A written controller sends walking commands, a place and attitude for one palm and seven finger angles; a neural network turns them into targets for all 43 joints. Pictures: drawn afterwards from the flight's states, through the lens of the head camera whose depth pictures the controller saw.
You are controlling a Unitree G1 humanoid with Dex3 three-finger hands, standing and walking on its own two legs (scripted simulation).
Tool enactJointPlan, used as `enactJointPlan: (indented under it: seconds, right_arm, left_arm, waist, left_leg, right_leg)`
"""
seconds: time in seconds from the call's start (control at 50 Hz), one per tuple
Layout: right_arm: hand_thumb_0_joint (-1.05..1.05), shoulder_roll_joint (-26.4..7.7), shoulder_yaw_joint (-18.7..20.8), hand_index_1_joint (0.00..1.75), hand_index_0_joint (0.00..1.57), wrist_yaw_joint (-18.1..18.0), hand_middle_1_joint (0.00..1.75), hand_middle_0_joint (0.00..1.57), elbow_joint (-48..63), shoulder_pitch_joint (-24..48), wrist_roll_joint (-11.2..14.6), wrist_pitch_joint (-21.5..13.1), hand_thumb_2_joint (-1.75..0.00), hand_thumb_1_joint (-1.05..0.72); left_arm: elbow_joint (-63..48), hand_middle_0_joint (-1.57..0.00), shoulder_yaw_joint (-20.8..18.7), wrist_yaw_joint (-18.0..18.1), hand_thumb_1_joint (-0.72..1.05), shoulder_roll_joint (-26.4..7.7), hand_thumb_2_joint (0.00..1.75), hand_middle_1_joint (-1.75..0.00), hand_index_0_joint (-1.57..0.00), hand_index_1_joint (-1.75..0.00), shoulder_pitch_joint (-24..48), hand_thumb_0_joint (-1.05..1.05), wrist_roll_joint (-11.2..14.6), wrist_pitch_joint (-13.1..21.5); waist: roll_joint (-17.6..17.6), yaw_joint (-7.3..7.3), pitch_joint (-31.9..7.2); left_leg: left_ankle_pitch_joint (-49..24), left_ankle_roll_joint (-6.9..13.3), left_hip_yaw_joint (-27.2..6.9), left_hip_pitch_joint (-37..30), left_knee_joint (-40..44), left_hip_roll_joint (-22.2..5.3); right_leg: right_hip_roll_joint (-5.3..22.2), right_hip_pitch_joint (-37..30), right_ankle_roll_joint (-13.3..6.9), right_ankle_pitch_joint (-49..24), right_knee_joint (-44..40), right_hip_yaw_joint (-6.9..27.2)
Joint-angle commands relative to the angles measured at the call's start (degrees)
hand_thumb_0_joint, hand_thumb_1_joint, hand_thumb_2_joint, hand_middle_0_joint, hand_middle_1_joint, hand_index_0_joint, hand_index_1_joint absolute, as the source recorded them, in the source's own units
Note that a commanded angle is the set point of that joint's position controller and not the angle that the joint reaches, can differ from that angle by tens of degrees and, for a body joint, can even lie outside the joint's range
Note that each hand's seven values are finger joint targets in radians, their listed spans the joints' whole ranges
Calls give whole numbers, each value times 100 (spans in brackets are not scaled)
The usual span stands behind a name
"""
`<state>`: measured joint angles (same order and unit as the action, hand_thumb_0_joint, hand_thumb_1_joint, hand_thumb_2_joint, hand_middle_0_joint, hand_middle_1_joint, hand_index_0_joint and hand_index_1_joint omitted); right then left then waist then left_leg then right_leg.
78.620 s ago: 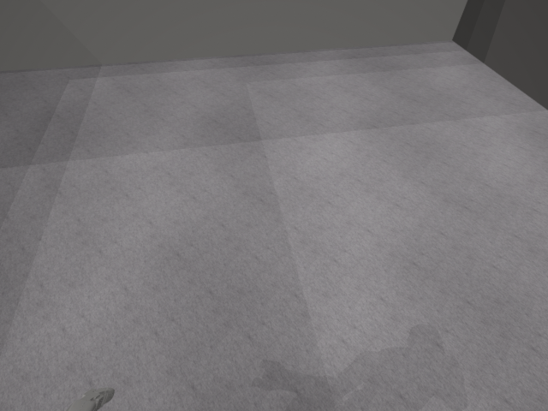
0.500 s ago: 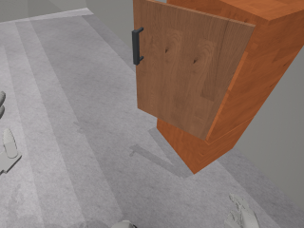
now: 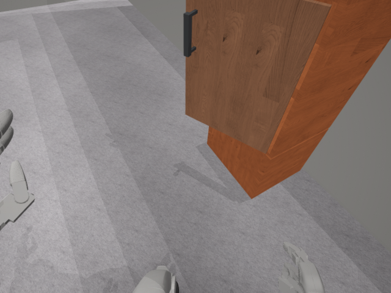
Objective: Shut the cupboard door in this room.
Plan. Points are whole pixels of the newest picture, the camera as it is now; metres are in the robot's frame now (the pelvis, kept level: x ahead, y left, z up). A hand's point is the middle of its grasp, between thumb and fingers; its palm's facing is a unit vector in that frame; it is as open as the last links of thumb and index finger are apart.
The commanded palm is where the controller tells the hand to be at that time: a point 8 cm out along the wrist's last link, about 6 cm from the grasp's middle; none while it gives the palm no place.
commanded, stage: stop stepping back and stand still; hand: left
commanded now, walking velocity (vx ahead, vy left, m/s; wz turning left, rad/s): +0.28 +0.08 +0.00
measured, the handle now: (190, 33) +0.89 +0.12 +0.09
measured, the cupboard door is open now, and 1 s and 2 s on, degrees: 26 26 26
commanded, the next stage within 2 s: let the arm hang, fingers relaxed in 0.82 s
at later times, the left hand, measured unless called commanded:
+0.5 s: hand out of the picture +0.12 +0.26 +0.18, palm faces +0.37 -0.82 -0.44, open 7.4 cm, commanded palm +0.08 +0.31 +0.19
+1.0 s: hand (36, 229) +0.18 +0.28 +0.10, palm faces +0.22 -0.84 -0.49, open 7.4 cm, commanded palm none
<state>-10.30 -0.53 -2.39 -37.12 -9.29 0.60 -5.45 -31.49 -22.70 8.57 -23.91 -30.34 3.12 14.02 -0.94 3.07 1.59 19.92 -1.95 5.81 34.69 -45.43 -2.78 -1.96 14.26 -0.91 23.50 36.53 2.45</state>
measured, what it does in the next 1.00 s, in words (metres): steps on the spot: left foot, then left foot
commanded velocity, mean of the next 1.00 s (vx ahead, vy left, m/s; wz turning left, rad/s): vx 0.10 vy -0.03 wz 0.00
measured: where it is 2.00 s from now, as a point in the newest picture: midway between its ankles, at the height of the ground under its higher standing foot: outside the picture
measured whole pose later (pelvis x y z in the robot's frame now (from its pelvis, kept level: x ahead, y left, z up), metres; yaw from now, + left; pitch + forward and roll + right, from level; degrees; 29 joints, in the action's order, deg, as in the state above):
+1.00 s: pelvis -0.05 +0.03 +0.01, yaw -2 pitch +2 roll -1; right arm -12.5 -0.6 0.4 -41.0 -10.2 0.2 -5.9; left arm -10.0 -13.9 4.3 -22.3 -23.5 0.3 6.6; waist 3.3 0.4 -1.5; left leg 14.9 0.3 4.5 21.2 -34.1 -2.9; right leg -1.6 14.9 -1.5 19.4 32.3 -2.0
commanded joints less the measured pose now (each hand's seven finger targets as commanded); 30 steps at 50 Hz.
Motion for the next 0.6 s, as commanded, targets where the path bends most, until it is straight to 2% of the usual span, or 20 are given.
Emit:
enactJointPlan:
  seconds: [0.0, 0.02, 0.04, 0.06, 0.08, 0.1, 0.12, 0.14, 0.16, 0.2, 0.24, 0.32, 0.34, 0.36, 0.38, 0.4, 0.42, 0.46, 0.52, 0.58]
  right_arm:
    - [0, -654, 200, 30, 20, -258, 30, 20, 981, 158, 21, -211, -90, -90]
    - [0, -666, 173, 30, 20, -294, 30, 20, 915, 122, 16, -183, -90, -90]
    - [0, -742, 194, 30, 20, -323, 30, 20, 880, 99, 29, -188, -90, -90]
    - [0, -901, 261, 30, 20, -342, 30, 20, 895, 81, 50, -235, -90, -90]
    - [0, -926, 230, 30, 20, -344, 30, 20, 922, 16, 60, -242, -90, -90]
    - [0, -963, 239, 30, 20, -338, 30, 20, 959, 19, 120, -255, -90, -90]
    - [0, -1020, 279, 30, 20, -346, 30, 20, 997, 60, 136, -273, -90, -90]
    - [0, -932, 213, 30, 20, -368, 30, 20, 947, 87, 71, -264, -90, -90]
    - [0, -952, 195, 30, 20, -366, 30, 20, 930, 169, 25, -276, -90, -90]
    - [0, -919, 211, 30, 20, -325, 30, 20, 1001, 126, 37, -259, -90, -90]
    - [0, -928, 243, 30, 20, -284, 30, 20, 1056, 89, 6, -285, -90, -90]
    - [0, -889, 268, 30, 20, -249, 30, 20, 1088, 108, -79, -288, -90, -90]
    - [0, -860, 276, 30, 20, -248, 30, 20, 1080, 101, -112, -250, -90, -90]
    - [0, -858, 295, 30, 20, -243, 30, 20, 1057, 71, -167, -185, -90, -90]
    - [0, -777, 307, 30, 20, -222, 30, 20, 986, 74, -170, -119, -90, -90]
    - [0, -808, 343, 30, 20, -203, 30, 20, 921, 49, -116, -63, -90, -90]
    - [0, -840, 362, 30, 20, -202, 30, 20, 909, 3, -96, -54, -90, -90]
    - [0, -870, 337, 30, 20, -209, 30, 20, 845, -21, -99, -19, -90, -90]
    - [0, -757, 234, 30, 20, -273, 30, 20, 756, 46, -97, -62, -90, -90]
    - [0, -858, 277, 30, 20, -346, 30, 20, 698, -33, -104, -189, -90, -90]
  left_arm:
    - [-1007, -20, -1075, 295, 90, -1362, 90, -30, -20, -30, 436, 0, -26, 59]
    - [-860, -20, -1025, 294, 90, -1290, 90, -30, -20, -30, 480, 0, -2, 18]
    - [-714, -20, -977, 289, 90, -1221, 90, -30, -20, -30, 493, 0, 23, -10]
    - [-618, -20, -948, 282, 90, -1196, 90, -30, -20, -30, 465, 0, 16, -40]
    - [-468, -20, -873, 288, 90, -1098, 90, -30, -20, -30, 439, 0, -7, -53]
    - [-287, -20, -790, 268, 90, -1008, 90, -30, -20, -30, 591, 0, 10, -55]
    - [88, -20, -806, 255, 90, -963, 90, -30, -20, -30, 335, 0, -7, -77]
    - [-34, -20, -901, 252, 90, -1085, 90, -30, -20, -30, 221, 0, 27, -73]
    - [-207, -20, -1025, 227, 90, -1207, 90, -30, -20, -30, 268, 0, -3, -47]
    - [-338, -20, -701, 201, 90, -842, 90, -30, -20, -30, 295, 0, -70, -33]
    - [-709, -20, -538, 189, 90, -760, 90, -30, -20, -30, 331, 0, -100, -51]
    - [-1302, -20, -658, 247, 90, -1020, 90, -30, -20, -30, 283, 0, -116, -81]
    - [-1345, -20, -824, 277, 90, -1176, 90, -30, -20, -30, 245, 0, -103, -77]
    - [-1299, -20, -1097, 306, 90, -1443, 90, -30, -20, -30, 146, 0, -106, -64]
    - [-1107, -20, -993, 304, 90, -1259, 90, -30, -20, -30, 82, 0, -59, -87]
    - [-983, -20, -988, 348, 90, -1225, 90, -30, -20, -30, 33, 0, -39, -120]
    - [-862, -20, -965, 360, 90, -1154, 90, -30, -20, -30, -4, 0, -22, -78]
    - [-566, -20, -1041, 346, 90, -1208, 90, -30, -20, -30, 71, 0, -34, -32]
    - [-140, -20, -790, 349, 90, -1047, 90, -30, -20, -30, 495, 0, -135, 41]
    - [-129, -20, -505, 337, 90, -919, 90, -30, -20, -30, 833, 0, -187, 47]
  waist:
    - [-572, -364, -1289]
    - [-198, -424, -1242]
    - [317, -412, -1145]
    - [682, -361, -1016]
    - [767, -326, -876]
    - [494, -348, -595]
    - [120, -320, -405]
    - [639, -408, -344]
    - [1092, -352, -326]
    - [1298, -358, -137]
    - [1440, -360, -230]
    - [1062, -391, -686]
    - [836, -398, -748]
    - [447, -396, -763]
    - [-334, -361, -731]
    - [-807, -280, -456]
    - [-718, -313, -330]
    - [-440, -368, -225]
    - [-496, -362, 91]
    - [-134, -395, 133]
  left_leg:
    - [-335, 81, -305, -1355, 488, 195]
    - [-1008, 132, -148, -2049, 1195, 277]
    - [-1517, 208, -236, -2558, 1658, 109]
    - [-1949, 374, -780, -2641, 1902, -408]
    - [-1785, 484, -1135, -2371, 2218, -754]
    - [-881, 465, -1224, -2014, 2506, -830]
    - [-396, 473, -1353, -1910, 2664, -799]
    - [133, 466, -1531, -1733, 3051, -889]
    - [1118, 444, -1670, -1382, 3504, -968]
    - [2367, 380, -1647, -711, 4033, -1009]
    - [2428, 287, -1352, -590, 4015, -894]
    - [1573, 289, -778, -1169, 2927, -415]
    - [1282, 290, -666, -1234, 2387, -276]
    - [798, 241, -475, -1177, 1519, -97]
    - [396, 198, -326, -884, 547, 93]
    - [218, 154, -365, -411, -224, 172]
    - [294, 123, -477, -145, -711, 132]
    - [247, 122, -573, 29, -641, -5]
    - [-12, 246, -256, -1085, 512, -22]
    - [-109, 350, -58, -2348, 1638, 105]
  right_leg:
    - [1474, -396, -580, -4912, -524, 969]
    - [1193, -26, -353, -4209, -516, 624]
    - [919, 260, -151, -3363, -494, 453]
    - [596, 427, 40, -2292, -417, 265]
    - [338, 332, 132, -1465, -535, 208]
    - [210, 185, 145, -900, -813, 245]
    - [100, 231, 114, -979, -1001, 245]
    - [108, 217, 148, -825, -829, -73]
    - [91, -29, 185, -470, -660, -194]
    - [-103, -430, 160, -218, -348, -409]
    - [-185, -687, 89, -208, -371, -596]
    - [49, -738, -175, -7, -1140, -464]
    - [308, -616, -338, 197, -1401, -84]
    - [799, -436, -614, 608, -1806, 710]
    - [1440, -284, -932, 1322, -2262, 1776]
    - [1917, -212, -1220, 1522, -2626, 2409]
    - [2028, -232, -1323, 1254, -2626, 2350]
    - [1917, -300, -1236, 796, -2402, 1949]
    - [1576, 440, -914, 643, -2271, 1086]
    - [1105, 970, -572, 858, -1749, 486]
